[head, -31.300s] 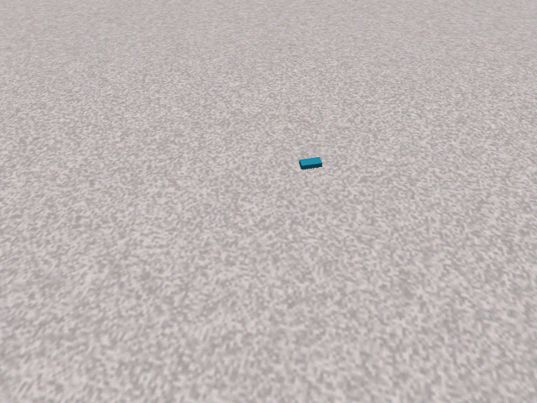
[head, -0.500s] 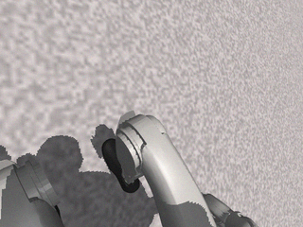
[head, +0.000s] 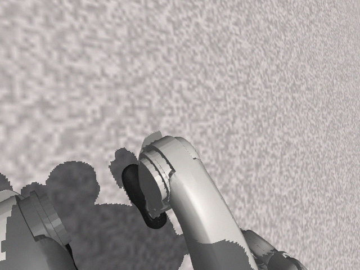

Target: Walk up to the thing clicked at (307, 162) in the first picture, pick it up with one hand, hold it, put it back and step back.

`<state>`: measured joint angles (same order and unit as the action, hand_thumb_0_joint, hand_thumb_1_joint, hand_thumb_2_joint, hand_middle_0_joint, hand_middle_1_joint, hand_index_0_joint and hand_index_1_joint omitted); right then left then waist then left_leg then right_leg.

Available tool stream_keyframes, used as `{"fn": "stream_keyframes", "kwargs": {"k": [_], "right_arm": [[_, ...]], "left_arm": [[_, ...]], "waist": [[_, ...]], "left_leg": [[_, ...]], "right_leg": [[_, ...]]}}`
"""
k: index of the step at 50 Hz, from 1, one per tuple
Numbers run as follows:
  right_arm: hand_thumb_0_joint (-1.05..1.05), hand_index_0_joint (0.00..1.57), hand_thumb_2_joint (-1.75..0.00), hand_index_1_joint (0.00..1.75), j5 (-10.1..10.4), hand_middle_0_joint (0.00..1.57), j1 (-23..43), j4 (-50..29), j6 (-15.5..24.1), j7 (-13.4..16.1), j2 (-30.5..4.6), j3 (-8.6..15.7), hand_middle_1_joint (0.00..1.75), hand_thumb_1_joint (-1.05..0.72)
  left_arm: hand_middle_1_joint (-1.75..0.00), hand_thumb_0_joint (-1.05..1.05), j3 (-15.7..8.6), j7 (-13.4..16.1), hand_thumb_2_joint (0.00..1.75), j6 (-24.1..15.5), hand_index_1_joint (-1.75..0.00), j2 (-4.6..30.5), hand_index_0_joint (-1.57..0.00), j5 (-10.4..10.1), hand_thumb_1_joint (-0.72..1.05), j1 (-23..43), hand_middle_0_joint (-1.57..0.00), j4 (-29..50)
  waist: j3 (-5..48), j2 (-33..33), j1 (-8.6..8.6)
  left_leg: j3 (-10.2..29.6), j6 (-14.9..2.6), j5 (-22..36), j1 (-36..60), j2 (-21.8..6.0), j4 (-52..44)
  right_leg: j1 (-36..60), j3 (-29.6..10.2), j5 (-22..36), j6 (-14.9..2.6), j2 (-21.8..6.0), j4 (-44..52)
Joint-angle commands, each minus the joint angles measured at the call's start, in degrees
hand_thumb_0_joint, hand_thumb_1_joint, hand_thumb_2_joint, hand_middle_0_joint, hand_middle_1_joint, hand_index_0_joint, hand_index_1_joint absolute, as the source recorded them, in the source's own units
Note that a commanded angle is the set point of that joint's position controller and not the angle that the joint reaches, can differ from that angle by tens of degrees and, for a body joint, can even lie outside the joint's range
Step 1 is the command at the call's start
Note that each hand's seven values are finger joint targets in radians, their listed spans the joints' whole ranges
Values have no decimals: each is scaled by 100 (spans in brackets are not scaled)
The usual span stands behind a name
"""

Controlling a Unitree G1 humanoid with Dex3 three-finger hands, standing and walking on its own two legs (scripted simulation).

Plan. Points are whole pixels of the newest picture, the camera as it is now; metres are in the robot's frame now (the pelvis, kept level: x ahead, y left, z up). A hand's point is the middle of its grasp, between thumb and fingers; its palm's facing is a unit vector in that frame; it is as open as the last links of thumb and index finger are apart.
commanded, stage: settle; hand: left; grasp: from above
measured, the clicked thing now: out of the picture +0.47 +0.35 -0.30
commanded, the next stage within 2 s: lift in 0.74 s
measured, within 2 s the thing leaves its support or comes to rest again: leaves its support in 0.18 s
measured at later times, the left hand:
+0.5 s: hand out of the picture +0.45 +0.37 -0.19, palm faces -0.41 -0.15 -0.90, open 7.9 cm
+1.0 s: hand out of the picture +0.44 +0.36 -0.13, palm faces -0.42 -0.15 -0.90, open 7.9 cm
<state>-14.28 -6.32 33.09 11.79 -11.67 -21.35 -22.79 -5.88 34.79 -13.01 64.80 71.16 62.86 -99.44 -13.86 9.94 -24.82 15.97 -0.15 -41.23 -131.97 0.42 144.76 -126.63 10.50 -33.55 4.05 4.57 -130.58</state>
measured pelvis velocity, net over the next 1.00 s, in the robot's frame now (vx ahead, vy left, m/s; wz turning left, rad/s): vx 0.01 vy -0.01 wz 0.13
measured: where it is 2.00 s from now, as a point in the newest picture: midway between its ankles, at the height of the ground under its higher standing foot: (111, 238)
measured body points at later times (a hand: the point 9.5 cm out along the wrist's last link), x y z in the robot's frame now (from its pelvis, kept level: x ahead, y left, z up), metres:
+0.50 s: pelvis +0.01 +0.00 +0.01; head +0.25 +0.13 +0.37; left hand +0.46 +0.37 -0.14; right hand +0.09 -0.27 -0.05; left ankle +0.07 +0.12 -0.28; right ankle +0.14 -0.12 -0.28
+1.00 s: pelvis +0.01 -0.01 +0.02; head +0.24 +0.09 +0.39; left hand +0.46 +0.36 -0.08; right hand +0.09 -0.27 -0.07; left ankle +0.07 +0.12 -0.28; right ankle +0.14 -0.12 -0.28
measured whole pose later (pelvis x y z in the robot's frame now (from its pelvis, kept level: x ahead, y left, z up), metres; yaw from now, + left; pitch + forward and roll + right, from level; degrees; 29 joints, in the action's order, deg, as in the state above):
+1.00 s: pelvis +0.01 -0.01 +0.02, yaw +7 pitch +35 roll -10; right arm -6.9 -11.3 36.9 2.6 -8.8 -18.0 -7.5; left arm -4.4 14.9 -7.3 45.9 66.6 55.1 -75.0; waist 1.5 -0.9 -15.6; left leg 8.8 0.5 -39.2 -132.5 1.9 136.4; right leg -129.1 4.8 -35.3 2.5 1.1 -128.8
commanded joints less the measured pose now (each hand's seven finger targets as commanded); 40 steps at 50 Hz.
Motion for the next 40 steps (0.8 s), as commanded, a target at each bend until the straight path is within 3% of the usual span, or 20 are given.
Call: {"fn": "stream_keyframes", "kwargs": {"k": [1,6,11,12,13,15,16,17,18,21,22,25,26,29,35,37,38,40], "right_arm": [[0,20,-90,30,51,20,-1168,205,-40,22,-2019,739,30,-91],[0,20,-90,30,102,20,-1282,249,-5,1,-2044,961,30,-91],[0,20,-90,30,184,20,-1372,257,-83,-27,-1959,1273,30,-91],[0,20,-90,30,208,20,-1361,205,-94,-54,-1876,1323,30,-91],[0,20,-90,30,236,20,-1355,263,-129,-64,-1849,1390,30,-90],[0,20,-90,30,316,20,-1330,290,-176,-89,-1739,1469,30,-90],[0,20,-90,30,351,20,-1399,344,-212,-89,-1753,1530,30,-90],[0,20,-90,30,392,20,-1491,430,-239,-86,-1793,1631,30,-90],[0,20,-90,30,397,20,-1513,400,-275,-106,-1782,1654,30,-89],[0,20,-90,30,509,20,-1581,454,-348,-142,-1692,1757,30,-89],[0,20,-90,30,520,20,-1654,486,-379,-136,-1741,1799,30,-90],[0,20,-90,30,580,20,-1519,337,-429,-102,-1558,1773,30,-90],[0,20,-90,30,618,20,-1493,336,-446,-72,-1515,1778,30,-90],[0,20,-90,30,633,20,-1591,352,-510,8,-1570,1836,30,-90],[0,20,-90,30,670,20,-1494,277,-654,141,-1418,1868,30,-90],[0,20,-90,30,669,20,-1546,289,-690,180,-1381,1895,30,-90],[0,20,-90,30,672,20,-1498,287,-711,197,-1335,1904,30,-90],[0,20,-90,30,672,20,-1520,270,-759,242,-1268,1923,30,-90]], "left_arm": [[-28,0,-178,142,21,103,-25,1470,-111,-23,71,1101,-108,771],[-26,0,-362,79,22,204,-24,1435,-116,-15,77,1259,-114,1432],[-26,0,-545,-203,19,325,-23,1245,-118,-125,81,1041,-115,2285],[-26,0,-357,-291,21,361,-23,868,-119,-165,83,981,-116,2431],[-26,0,-288,-370,19,386,-23,704,-121,-215,86,1036,-117,2637],[-25,0,-21,-537,18,483,-22,289,-123,-273,90,906,-120,2585],[-26,0,-17,-594,18,531,-22,237,-124,-293,91,843,-119,2529],[-24,0,-166,-662,19,597,-21,409,-125,-272,91,617,-121,2452],[-24,0,-23,-747,19,589,-20,103,-126,-276,94,899,-122,2728],[-23,0,121,-1000,18,671,-19,-327,-126,-370,93,813,-122,2618],[-22,0,-31,-1034,18,677,-19,-224,-125,-373,92,743,-122,2544],[-19,0,303,-1236,16,575,-16,-641,-126,-427,91,1105,-123,2796],[-19,0,348,-1296,16,556,-17,-581,-125,-406,88,1103,-122,2727],[-15,0,105,-1342,14,470,-13,-185,-122,-362,84,1191,-120,2788],[-12,0,-23,-1319,10,414,-11,-99,-118,-243,79,1338,-116,2969],[-13,0,-22,-1352,12,409,-11,-155,-118,-200,79,1356,-116,2984],[-13,0,-54,-1373,12,417,-11,-68,-117,-196,77,1285,-115,3018],[-14,0,-32,-1387,16,434,-13,-121,-118,-217,78,1383,-116,3078]], "waist": [[3795,-3657,-168],[4000,-3855,-120],[4733,-4334,182],[4839,-4398,211],[5013,-4511,242],[4842,-4375,334],[4777,-4197,331],[4671,-4084,404],[4794,-4094,361],[4457,-3741,333],[4477,-3499,367],[4706,-3231,371],[4728,-3133,418],[4898,-3053,512],[5273,-3251,701],[5192,-3341,649],[5355,-3310,761],[5491,-3201,717]], "left_leg": [[-429,104,1375,2967,-324,-1733],[-586,96,1594,3022,-284,-1625],[-615,178,1896,3517,-250,-1778],[-629,194,1931,3625,-238,-1845],[-625,201,1999,3701,-235,-1893],[-677,161,1739,3425,-187,-1989],[-675,136,1609,3322,-180,-2024],[-720,116,1655,3229,-172,-1995],[-679,136,1777,3279,-155,-1979],[-684,77,1571,3100,-125,-2084],[-666,60,1559,3017,-103,-2110],[-835,-38,1254,2709,-29,-2093],[-894,-67,1118,2573,-18,-2087],[-931,-59,1101,2531,45,-2078],[-1075,-38,1109,2783,103,-2162],[-1073,-34,1054,2807,118,-2227],[-1130,-44,1029,2795,107,-2234],[-1232,-85,1020,2715,113,-2191]], "right_leg": [[2132,628,1149,-519,75,844],[2145,554,1304,-561,67,908],[2039,531,1336,-657,21,873],[1995,512,1336,-668,13,874],[1939,514,1360,-667,20,845],[1755,471,1205,-658,9,892],[1653,462,1154,-645,2,909],[1608,404,1170,-650,-1,920],[1446,434,1206,-660,-25,875],[1249,361,1000,-664,-51,956],[1266,362,1012,-665,-69,966],[1613,234,920,-656,-72,1110],[1689,195,829,-645,-50,1116],[1741,154,744,-653,-110,1124],[1717,46,687,-699,-128,1120],[1609,52,629,-686,-154,1145],[1725,11,552,-711,-130,1165],[1929,-68,560,-683,-121,1270]]}}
